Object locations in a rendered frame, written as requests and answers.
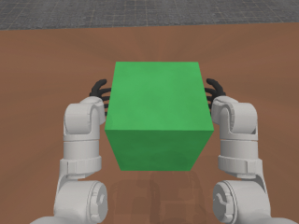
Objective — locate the left robot hand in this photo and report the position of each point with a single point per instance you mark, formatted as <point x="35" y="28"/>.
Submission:
<point x="98" y="93"/>

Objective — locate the robot left forearm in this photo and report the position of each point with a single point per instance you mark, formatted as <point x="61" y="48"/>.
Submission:
<point x="81" y="141"/>

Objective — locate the right robot hand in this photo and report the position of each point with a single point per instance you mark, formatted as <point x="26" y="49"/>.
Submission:
<point x="215" y="93"/>

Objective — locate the left robot upper arm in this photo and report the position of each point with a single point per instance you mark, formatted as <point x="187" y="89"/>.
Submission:
<point x="78" y="202"/>

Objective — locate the robot right forearm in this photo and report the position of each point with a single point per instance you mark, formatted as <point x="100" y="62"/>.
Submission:
<point x="239" y="150"/>

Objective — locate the carton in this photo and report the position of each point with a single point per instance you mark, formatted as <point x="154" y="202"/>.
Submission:
<point x="158" y="117"/>

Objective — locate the right robot upper arm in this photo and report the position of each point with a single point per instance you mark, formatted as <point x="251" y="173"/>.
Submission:
<point x="243" y="202"/>

